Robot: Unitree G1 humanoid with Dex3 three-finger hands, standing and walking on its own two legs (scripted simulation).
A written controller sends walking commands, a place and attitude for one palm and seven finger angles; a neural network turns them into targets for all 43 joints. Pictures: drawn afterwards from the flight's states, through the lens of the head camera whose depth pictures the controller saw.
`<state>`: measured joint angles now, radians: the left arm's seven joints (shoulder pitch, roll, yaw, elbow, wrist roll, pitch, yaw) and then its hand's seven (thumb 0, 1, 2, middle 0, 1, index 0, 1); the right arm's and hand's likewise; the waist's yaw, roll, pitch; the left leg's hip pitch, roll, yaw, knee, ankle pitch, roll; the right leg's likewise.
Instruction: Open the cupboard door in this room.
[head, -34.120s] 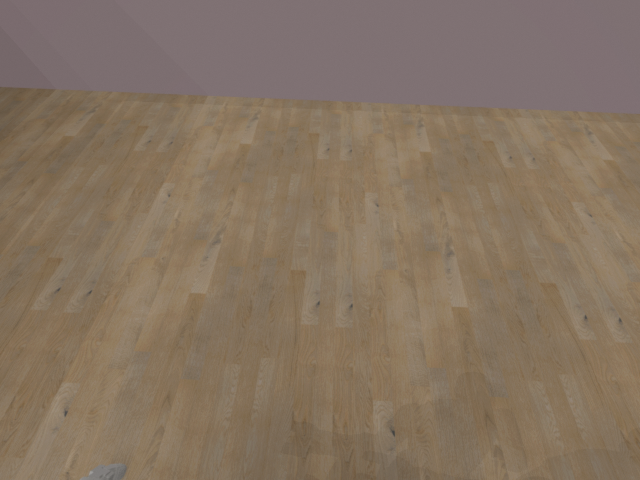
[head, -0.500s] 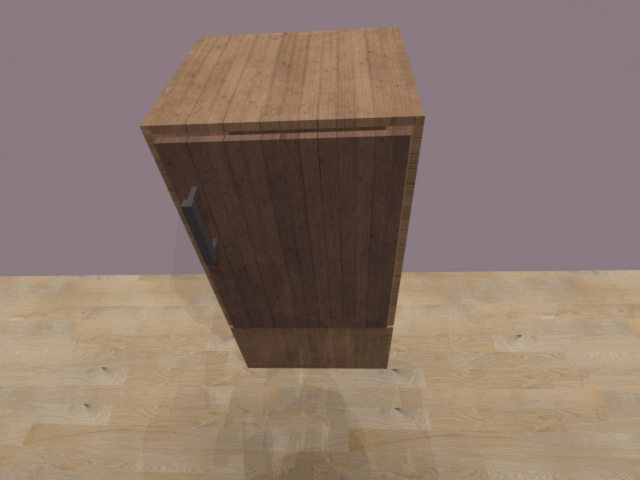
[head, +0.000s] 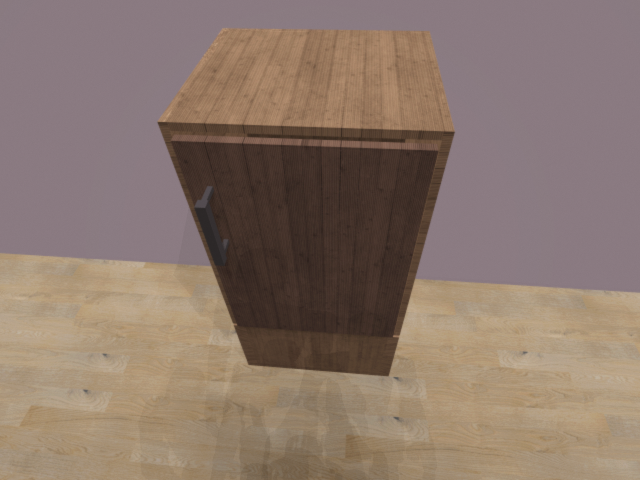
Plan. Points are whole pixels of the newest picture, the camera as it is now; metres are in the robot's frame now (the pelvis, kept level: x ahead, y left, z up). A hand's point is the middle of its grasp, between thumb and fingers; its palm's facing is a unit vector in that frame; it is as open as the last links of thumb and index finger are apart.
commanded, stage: come to a stop and stand still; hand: left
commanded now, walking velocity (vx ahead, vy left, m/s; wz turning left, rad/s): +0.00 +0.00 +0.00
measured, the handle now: (214, 227) +0.54 +0.24 -0.04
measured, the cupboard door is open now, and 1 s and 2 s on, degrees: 0 0 0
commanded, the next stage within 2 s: look again from close up in 0.16 s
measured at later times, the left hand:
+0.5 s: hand out of the picture +0.03 +0.18 -0.17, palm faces +0.04 -0.97 -0.23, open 7.4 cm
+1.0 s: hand (168, 447) +0.17 +0.21 -0.05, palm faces +0.26 -0.96 -0.14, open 7.5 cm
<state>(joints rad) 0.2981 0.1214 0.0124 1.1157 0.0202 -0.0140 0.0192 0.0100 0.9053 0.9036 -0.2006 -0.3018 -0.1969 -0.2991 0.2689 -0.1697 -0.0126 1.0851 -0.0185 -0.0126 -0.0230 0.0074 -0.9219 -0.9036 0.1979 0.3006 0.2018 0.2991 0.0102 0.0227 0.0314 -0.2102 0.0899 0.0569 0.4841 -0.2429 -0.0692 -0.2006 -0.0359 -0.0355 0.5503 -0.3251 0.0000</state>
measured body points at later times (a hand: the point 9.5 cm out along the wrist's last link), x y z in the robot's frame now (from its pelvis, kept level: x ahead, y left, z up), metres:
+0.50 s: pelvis +0.01 +0.00 +0.00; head +0.02 -0.01 +0.45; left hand +0.02 +0.23 -0.15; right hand +0.01 -0.21 -0.17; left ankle +0.01 +0.17 -0.73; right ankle -0.02 -0.12 -0.73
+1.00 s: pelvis +0.00 +0.01 -0.01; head +0.02 +0.00 +0.44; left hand +0.15 +0.26 -0.04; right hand +0.10 -0.24 -0.13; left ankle +0.01 +0.17 -0.73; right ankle -0.02 -0.12 -0.73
